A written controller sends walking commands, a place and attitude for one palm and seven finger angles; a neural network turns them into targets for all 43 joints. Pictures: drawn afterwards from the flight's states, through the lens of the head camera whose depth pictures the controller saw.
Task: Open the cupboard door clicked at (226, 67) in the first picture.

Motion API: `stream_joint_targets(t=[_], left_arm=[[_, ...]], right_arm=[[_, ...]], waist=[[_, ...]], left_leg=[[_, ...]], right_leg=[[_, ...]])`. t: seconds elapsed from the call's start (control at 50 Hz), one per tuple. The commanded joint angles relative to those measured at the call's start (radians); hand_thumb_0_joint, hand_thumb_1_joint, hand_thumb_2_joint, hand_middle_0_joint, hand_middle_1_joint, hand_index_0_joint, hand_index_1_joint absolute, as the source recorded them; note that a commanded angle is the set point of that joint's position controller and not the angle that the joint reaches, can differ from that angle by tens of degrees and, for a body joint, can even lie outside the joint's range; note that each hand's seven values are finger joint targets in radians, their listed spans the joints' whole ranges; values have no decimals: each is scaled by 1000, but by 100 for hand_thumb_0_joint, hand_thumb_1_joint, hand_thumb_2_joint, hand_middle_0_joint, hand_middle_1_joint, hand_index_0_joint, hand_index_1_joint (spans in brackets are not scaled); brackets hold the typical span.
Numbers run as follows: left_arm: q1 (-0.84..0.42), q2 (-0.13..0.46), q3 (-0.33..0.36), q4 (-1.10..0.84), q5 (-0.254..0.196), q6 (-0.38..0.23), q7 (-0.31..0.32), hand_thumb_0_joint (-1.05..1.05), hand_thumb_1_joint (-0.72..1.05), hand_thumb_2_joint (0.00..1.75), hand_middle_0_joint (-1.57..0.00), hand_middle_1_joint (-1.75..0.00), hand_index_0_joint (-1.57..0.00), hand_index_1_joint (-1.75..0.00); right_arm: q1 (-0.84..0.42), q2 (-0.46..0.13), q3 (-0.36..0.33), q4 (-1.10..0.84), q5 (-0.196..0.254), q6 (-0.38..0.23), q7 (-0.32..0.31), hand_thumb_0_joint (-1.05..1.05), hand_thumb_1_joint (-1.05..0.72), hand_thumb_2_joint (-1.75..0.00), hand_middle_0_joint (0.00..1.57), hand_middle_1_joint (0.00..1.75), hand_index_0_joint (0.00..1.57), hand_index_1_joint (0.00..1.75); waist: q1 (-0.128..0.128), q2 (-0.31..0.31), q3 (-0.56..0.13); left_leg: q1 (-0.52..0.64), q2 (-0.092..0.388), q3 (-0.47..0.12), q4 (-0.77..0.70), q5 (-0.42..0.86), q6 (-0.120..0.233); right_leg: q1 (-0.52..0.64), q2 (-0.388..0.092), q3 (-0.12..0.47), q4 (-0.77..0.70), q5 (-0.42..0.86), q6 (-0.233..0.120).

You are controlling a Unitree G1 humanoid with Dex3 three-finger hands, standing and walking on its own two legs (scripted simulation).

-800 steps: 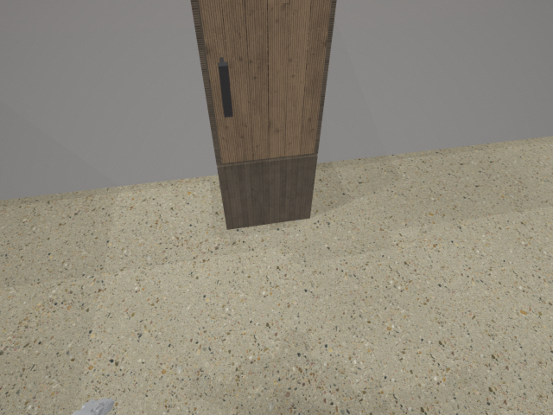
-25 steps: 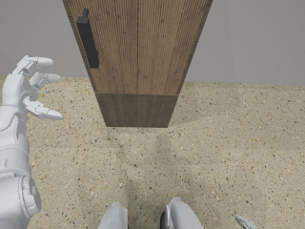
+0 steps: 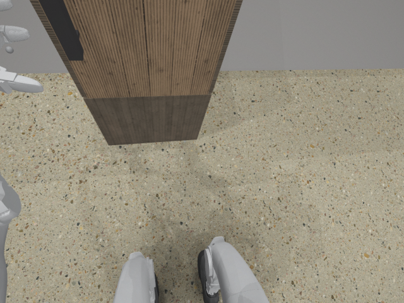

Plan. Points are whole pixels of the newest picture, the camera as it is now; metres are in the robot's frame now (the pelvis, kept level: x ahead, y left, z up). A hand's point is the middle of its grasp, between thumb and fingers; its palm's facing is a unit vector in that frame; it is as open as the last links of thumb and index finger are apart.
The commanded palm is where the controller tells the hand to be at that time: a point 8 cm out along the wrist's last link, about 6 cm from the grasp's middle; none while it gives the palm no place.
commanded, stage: move the hooked fingers beside the handle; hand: left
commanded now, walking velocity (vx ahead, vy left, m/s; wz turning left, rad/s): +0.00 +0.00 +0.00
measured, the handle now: (61, 11) +0.64 +0.18 +0.07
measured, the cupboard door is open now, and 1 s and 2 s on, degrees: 0 0 0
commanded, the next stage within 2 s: slide the fingers in behind the handle in 1.10 s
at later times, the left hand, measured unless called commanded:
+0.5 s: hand (15, 31) +0.60 +0.25 +0.07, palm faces -0.01 -1.00 +0.00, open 14.0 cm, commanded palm +0.58 +0.28 +0.07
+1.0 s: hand (22, 31) +0.59 +0.24 +0.08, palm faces +0.00 -1.00 -0.03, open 14.0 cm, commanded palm +0.58 +0.27 +0.07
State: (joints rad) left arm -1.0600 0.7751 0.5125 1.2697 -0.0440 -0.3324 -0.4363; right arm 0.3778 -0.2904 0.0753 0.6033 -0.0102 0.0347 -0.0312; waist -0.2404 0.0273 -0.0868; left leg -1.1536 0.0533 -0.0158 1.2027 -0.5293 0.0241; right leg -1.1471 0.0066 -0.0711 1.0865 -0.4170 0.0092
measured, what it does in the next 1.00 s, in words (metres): stands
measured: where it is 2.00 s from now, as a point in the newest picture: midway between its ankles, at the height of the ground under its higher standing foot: (181, 298)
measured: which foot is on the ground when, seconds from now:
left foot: down 0.00-1.00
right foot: down 0.00-1.00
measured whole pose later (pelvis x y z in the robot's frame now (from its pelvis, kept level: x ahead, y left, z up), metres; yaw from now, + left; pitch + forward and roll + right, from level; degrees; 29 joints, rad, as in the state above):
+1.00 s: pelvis +0.02 +0.00 +0.00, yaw -1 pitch +30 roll -6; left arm -1.11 0.80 0.53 1.27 0.01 -0.32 -0.38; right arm 0.39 -0.27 0.08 0.56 -0.03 0.11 0.02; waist -0.27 0.04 -0.08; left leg -1.16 0.07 -0.03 1.19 -0.55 0.02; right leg -1.14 0.03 -0.08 1.05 -0.43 0.01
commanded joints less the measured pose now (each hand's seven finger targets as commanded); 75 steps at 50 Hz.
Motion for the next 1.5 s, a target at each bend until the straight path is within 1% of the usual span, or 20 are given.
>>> stream_joint_targets(t=[0.0,0.12,0.22,0.28,0.32,0.42,0.48,0.5,0.58,0.62,0.68,0.86,0.98,1.08,1.16,1.2,1.26,1.3,1.42,1.48], left_arm=[[-475,376,65,-186,-19,-58,-2,0,-50,30,-30,-120,-30,-120],[-532,390,29,-184,38,-24,0,0,-50,30,-30,-120,-30,-120],[-658,379,12,-177,35,-7,9,0,-50,30,-30,-120,-30,-120],[-532,418,65,-167,45,-3,9,0,-50,30,-30,-120,-30,-120],[-482,382,50,-202,44,5,7,0,-50,30,-30,-120,-30,-120],[-472,386,74,-225,20,18,7,0,-50,30,-30,-120,-30,-120],[-505,422,106,-314,14,-21,18,0,-50,30,-30,-120,-30,-120],[-484,402,94,-315,16,-29,20,0,-50,30,-30,-120,-30,-120],[-456,319,43,-314,14,-39,23,0,-50,30,-30,-120,-30,-120],[-438,259,3,-233,6,-10,14,0,-50,30,-30,-120,-30,-120],[-441,210,-38,-194,3,13,3,0,-50,30,-30,-120,-30,-120],[-466,316,53,-264,5,-63,55,0,-50,30,-30,-120,-30,-120],[-478,351,35,-193,39,-42,53,0,-50,30,-30,-120,-30,-120],[-536,407,52,-210,25,-46,19,0,-50,30,-30,-120,-30,-120],[-478,400,54,-191,21,-34,0,0,-50,30,-30,-120,-30,-120],[-473,322,4,-180,13,-20,-10,0,-50,30,-30,-120,-30,-120],[-497,313,1,-174,4,2,-5,0,-50,30,-30,-120,-30,-120],[-545,287,-17,-185,-1,-1,5,0,-50,30,-30,-120,-30,-120],[-537,316,16,-247,27,-42,64,0,-50,30,-30,-120,-30,-120],[-511,301,16,-221,29,-37,80,0,-50,30,-30,-120,-30,-120]], right_arm=[[219,-208,-60,-32,-10,3,-10,0,-90,-90,20,30,20,30],[260,-209,-56,-28,-22,31,0,0,-90,-90,20,30,20,30],[291,-213,-51,-9,-30,42,2,0,-90,-90,20,30,20,30],[312,-213,-51,-23,-36,54,13,0,-90,-90,20,30,20,30],[313,-206,-57,-31,-38,65,22,0,-90,-90,20,30,20,30],[307,-207,-62,-43,-34,79,27,0,-90,-90,20,30,20,30],[309,-203,-67,-42,-35,74,29,0,-90,-90,20,30,20,30],[308,-200,-68,-39,-34,75,34,0,-90,-90,20,30,20,30],[310,-193,-75,-23,-36,78,42,0,-90,-90,20,30,20,30],[306,-196,-74,-12,-33,82,40,0,-90,-90,20,30,20,30],[307,-194,-73,-17,-29,81,33,0,-90,-90,20,30,20,30],[280,-190,-71,-35,-34,77,35,0,-90,-90,20,30,20,30],[265,-189,-56,-48,-24,80,29,0,-90,-90,20,30,20,30],[266,-196,-51,-45,-21,71,18,0,-90,-90,20,30,20,30],[270,-197,-52,-39,-21,71,20,0,-90,-90,20,30,20,30],[274,-196,-55,-34,-19,73,24,0,-90,-90,20,30,20,30],[277,-198,-56,-28,-18,70,21,0,-90,-90,20,30,20,30],[281,-198,-54,-21,-20,64,21,0,-90,-90,20,30,20,30],[285,-192,-59,-19,-32,56,31,0,-90,-90,20,30,20,30],[283,-193,-58,-23,-32,58,36,0,-90,-90,20,30,20,30]], waist=[[-13,208,-570],[-31,297,-609],[-80,315,-601],[-34,339,-654],[-21,357,-658],[-32,262,-600],[-20,311,-638],[-13,361,-653],[-22,371,-622],[-46,293,-548],[-54,293,-517],[-24,274,-598],[-38,257,-548],[-44,265,-599],[-31,272,-619],[-43,275,-590],[-55,227,-565],[-63,264,-560],[-34,334,-612],[-41,278,-575]], left_leg=[[378,-7,-63,-114,461,9],[445,3,-82,-99,552,0],[475,12,-103,-88,582,-3],[527,15,-111,-89,695,-13],[564,19,-108,-98,752,-19],[472,14,-86,-113,654,2],[520,15,-90,-114,696,-3],[570,16,-92,-117,741,-15],[642,24,-104,-119,812,-24],[581,22,-100,-125,739,-14],[561,16,-96,-132,704,-6],[497,3,-70,-112,658,-3],[408,-3,-56,-107,549,12],[369,-5,-53,-93,507,17],[385,-2,-56,-91,537,14],[424,2,-66,-100,539,10],[376,2,-62,-102,480,17],[404,3,-72,-106,474,13],[474,4,-79,-103,541,-1],[450,5,-77,-111,517,5]], right_leg=[[261,40,31,-84,263,-23],[201,43,15,-72,290,-28],[140,49,2,-76,282,-27],[166,50,-6,-66,327,-36],[171,52,-8,-78,348,-34],[236,61,-3,-94,366,-28],[246,60,3,-91,389,-34],[224,62,1,-95,383,-35],[183,64,-6,-110,376,-36],[175,66,-11,-123,350,-29],[167,62,-10,-126,340,-31],[275,60,15,-103,399,-33],[283,59,23,-97,365,-32],[314,57,32,-87,364,-30],[310,58,27,-86,373,-28],[249,59,15,-93,340,-28],[257,60,16,-103,310,-23],[214,60,11,-102,283,-27],[201,57,10,-89,294,-36],[217,59,8,-97,292,-34]])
